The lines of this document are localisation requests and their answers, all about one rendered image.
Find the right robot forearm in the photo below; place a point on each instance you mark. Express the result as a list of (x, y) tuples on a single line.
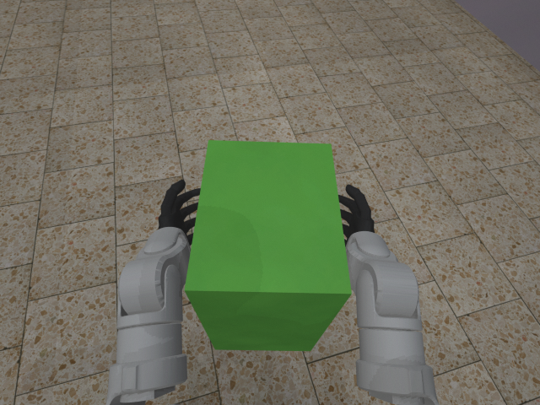
[(392, 363)]

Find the robot left hand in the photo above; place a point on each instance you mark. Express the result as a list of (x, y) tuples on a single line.
[(171, 215)]

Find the left robot forearm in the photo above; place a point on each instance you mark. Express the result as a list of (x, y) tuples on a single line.
[(149, 358)]

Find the robot right hand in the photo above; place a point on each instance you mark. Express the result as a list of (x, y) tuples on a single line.
[(360, 217)]

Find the carton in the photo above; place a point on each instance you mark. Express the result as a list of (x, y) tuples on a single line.
[(268, 267)]

